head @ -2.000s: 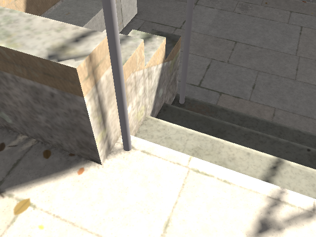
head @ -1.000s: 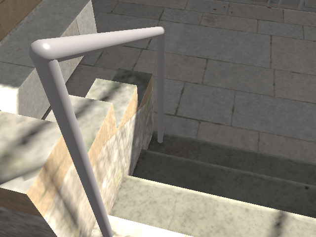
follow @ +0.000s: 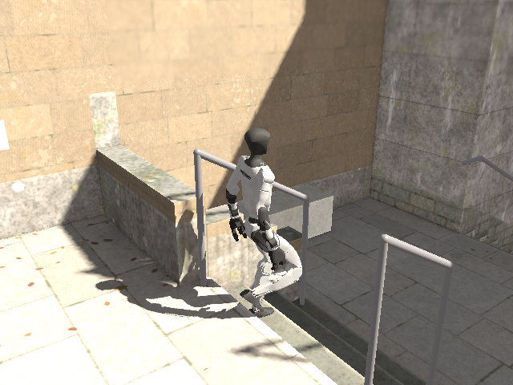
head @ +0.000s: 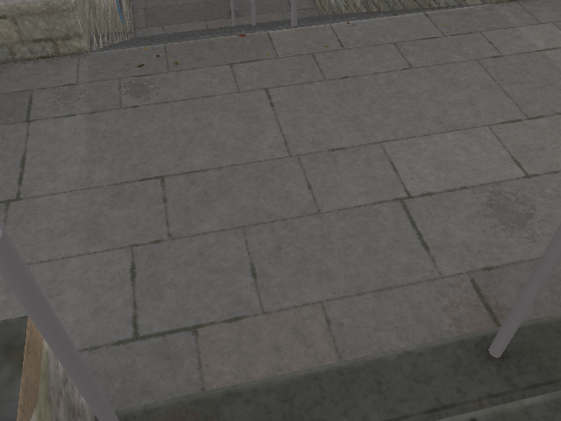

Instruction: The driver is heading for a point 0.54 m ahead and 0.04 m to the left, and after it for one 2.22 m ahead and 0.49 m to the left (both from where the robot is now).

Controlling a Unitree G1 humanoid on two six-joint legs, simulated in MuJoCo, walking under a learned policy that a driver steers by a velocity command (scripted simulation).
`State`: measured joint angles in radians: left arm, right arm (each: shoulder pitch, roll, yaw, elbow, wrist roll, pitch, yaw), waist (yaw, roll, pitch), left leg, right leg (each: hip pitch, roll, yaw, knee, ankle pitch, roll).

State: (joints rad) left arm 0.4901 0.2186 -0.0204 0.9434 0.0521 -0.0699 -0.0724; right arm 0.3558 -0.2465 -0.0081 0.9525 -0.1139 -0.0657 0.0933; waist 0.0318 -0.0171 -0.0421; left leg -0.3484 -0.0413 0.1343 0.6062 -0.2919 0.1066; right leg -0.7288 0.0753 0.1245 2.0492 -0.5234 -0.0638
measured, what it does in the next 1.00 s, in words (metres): goes down: right foot 0.17 m lower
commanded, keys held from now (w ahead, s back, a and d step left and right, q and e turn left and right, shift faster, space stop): w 0.54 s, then no key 0.46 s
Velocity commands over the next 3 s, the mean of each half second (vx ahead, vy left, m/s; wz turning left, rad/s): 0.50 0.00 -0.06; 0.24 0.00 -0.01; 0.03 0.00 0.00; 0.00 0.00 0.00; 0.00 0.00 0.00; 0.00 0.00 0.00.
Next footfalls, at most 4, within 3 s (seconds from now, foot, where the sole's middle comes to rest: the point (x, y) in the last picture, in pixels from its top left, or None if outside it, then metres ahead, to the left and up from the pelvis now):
0.48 right None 0.41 -0.11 -0.93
1.08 left None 0.61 0.18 -1.10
1.52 right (318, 417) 0.68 -0.05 -1.10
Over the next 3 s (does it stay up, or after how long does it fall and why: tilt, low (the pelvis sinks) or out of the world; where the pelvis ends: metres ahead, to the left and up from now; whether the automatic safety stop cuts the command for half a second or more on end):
stays up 0.64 0.05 -0.34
